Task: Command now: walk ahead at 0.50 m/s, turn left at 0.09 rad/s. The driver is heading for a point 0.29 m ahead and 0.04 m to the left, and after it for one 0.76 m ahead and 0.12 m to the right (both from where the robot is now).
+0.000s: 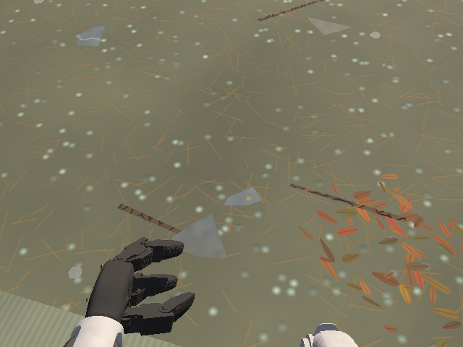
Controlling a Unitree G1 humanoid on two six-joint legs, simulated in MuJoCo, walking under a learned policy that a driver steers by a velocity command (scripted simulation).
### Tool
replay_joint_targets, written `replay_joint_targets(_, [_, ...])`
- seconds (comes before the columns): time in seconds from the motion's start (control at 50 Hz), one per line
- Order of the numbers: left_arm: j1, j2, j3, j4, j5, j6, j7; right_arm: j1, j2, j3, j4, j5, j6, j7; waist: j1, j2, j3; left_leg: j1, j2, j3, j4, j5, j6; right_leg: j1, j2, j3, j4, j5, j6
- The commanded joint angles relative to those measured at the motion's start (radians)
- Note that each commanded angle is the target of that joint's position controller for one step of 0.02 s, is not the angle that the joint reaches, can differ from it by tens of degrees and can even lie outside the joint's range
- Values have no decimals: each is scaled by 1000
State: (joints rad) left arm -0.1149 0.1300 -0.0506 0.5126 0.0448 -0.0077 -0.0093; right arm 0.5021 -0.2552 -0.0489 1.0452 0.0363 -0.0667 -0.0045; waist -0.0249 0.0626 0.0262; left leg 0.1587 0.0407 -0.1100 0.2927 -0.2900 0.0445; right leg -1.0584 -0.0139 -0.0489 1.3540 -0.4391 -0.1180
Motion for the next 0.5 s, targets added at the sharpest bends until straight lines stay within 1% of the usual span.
replay_joint_targets(0.02, [669, 442, 153, 226, 1, 25, 25, -92, -90, -38, -166, -8, -62, 52, 233, -540, -462, -618, -266, -109, 1164, -26, -6, 1055, -227, 809, -794, 219, -100])
replay_joint_targets(0.04, [509, 401, 160, 188, -30, 22, 25, -6, -30, -27, -186, -54, -57, 58, 119, -417, -466, -732, -236, -237, 1392, 5, 22, 1000, -310, 1102, -956, 29, -99])
replay_joint_targets(0.06, [352, 313, 139, 193, -40, 14, 18, -36, -40, -26, -208, -62, -46, 62, 30, -269, -302, -800, -163, -112, 1412, 73, 32, 852, -272, 1051, -951, -198, -116])
replay_joint_targets(0.08, [302, 214, 123, 240, -30, 3, 16, -90, -1, -10, -230, -85, -31, 55, -10, -162, -117, -854, -105, -42, 1379, 105, 43, 683, -235, 897, -920, -252, -92])
replay_joint_targets(0.1, [300, 144, 111, 277, -15, -10, 17, -120, 41, 6, -250, -93, -13, 40, -30, -92, -44, -872, -73, -42, 1346, 116, 55, 569, -210, 751, -870, -227, -67])
replay_joint_targets(0.12, [352, 102, 67, 330, 15, -57, -15, -190, 55, 58, -282, -92, -13, 82, 52, -116, -35, -995, -104, -187, 1534, 179, 95, 490, -138, 639, -857, -334, -110])
replay_joint_targets(0.14, [362, 63, 59, 381, 19, -83, -16, -173, 56, 59, -290, -92, -12, 93, 1, -124, -27, -1087, -99, -215, 1526, 254, 131, 492, -151, 637, -891, -287, -108])
replay_joint_targets(0.16, [344, 41, 48, 413, 28, -102, -18, -174, 42, 62, -292, -102, -10, 96, -21, -99, -28, -1151, -104, -240, 1579, 260, 158, 490, -176, 626, -929, -188, -117])
replay_joint_targets(0.18, [330, 75, 51, 438, 46, -116, -29, -189, 5, 59, -312, -99, -8, 92, -58, -57, -49, -1192, -89, -217, 1469, 316, 154, 511, -157, 520, -954, -139, -85])
replay_joint_targets(0.2, [264, 99, 57, 433, 51, -130, -34, -224, -42, 52, -320, -91, -13, 80, -72, -38, -62, -1162, -79, -176, 1363, 361, 150, 492, -119, 400, -984, -95, -50])
replay_joint_targets(0.22, [216, 158, 74, 401, 48, -130, -46, -260, -91, 38, -351, -66, -11, 74, -73, -60, -81, -1081, -67, -84, 1273, 329, 118, 460, -108, 295, -1039, -56, -44])
replay_joint_targets(0.24, [220, 144, 67, 394, 50, -142, -41, -292, -89, 35, -354, -76, -12, 80, -65, -94, -98, -1028, -55, -30, 1288, 352, 100, 455, -86, 223, -1060, 55, -31])
replay_joint_targets(0.26, [255, 130, 60, 399, 56, -157, -39, -318, -69, 40, -370, -92, -20, 81, -60, -101, -76, -1056, -31, -25, 1276, 381, 78, 494, -78, 193, -1060, 188, -15])
replay_joint_targets(0.28, [332, 135, 60, 408, 57, -162, -31, -358, -60, 42, -376, -94, -29, 82, -21, -84, -81, -1096, -33, -11, 1198, 387, 60, 599, -69, 152, -1052, 301, -3])
replay_joint_targets(0.3, [449, 152, 65, 425, 56, -165, -25, -413, -56, 44, -388, -87, -35, 80, 41, -94, -82, -1176, -36, 5, 1117, 382, 38, 745, -75, 146, -1038, 396, -11])
replay_joint_targets(0.32, [553, 156, 65, 444, 53, -163, -23, -469, -50, 45, -403, -82, -39, 77, 82, -102, -78, -1235, -36, 14, 1014, 371, 16, 884, -92, 162, -1035, 513, -18])
replay_joint_targets(0.34, [614, 163, 65, 453, 51, -159, -27, -507, -34, 48, -413, -81, -37, 75, 96, -113, -81, -1253, -23, 44, 926, 382, -2, 976, -101, 160, -1034, 592, -28])
replay_joint_targets(0.36, [627, 160, 66, 443, 39, -150, -37, -527, -16, 49, -422, -81, -31, 76, 92, -135, -77, -1215, -7, 71, 830, 409, -16, 997, -103, 153, -1053, 630, -40])
replay_joint_targets(0.4, [635, 164, 63, 421, 19, -143, -61, -608, -4, 44, -443, -100, -14, 86, 98, -144, -35, -1099, 2, 116, 645, 471, -19, 972, -117, 136, -1117, 654, -57])
replay_joint_targets(0.42, [647, 175, 65, 422, 12, -142, -69, -649, 1, 42, -455, -102, -4, 90, 100, -146, -8, -1047, -6, 134, 549, 480, -14, 971, -125, 129, -1142, 664, -56])
replay_joint_targets(0.44, [671, 191, 68, 431, 9, -141, -76, -683, 3, 38, -468, -99, 3, 93, 101, -149, 9, -1009, -19, 147, 471, 469, -10, 999, -138, 129, -1156, 707, -49])
replay_joint_targets(0.46, [692, 206, 72, 442, 4, -141, -77, -707, -10, 28, -482, -90, 8, 92, 94, -145, 24, -979, -38, 160, 386, 444, -4, 1053, -148, 126, -1155, 789, -34])
replay_joint_targets(0.48, [719, 230, 79, 458, 2, -142, -78, -728, -28, 18, -494, -80, 9, 90, 88, -144, 35, -937, -63, 178, 310, 414, 2, 1100, -152, 119, -1140, 901, -13])
replay_joint_targets(0.5, [742, 257, 87, 470, -3, -141, -74, -739, -45, 9, -501, -70, 6, 87, 80, -149, 34, -906, -86, 194, 263, 379, 4, 1156, -156, 113, -1111, 1034, 9])
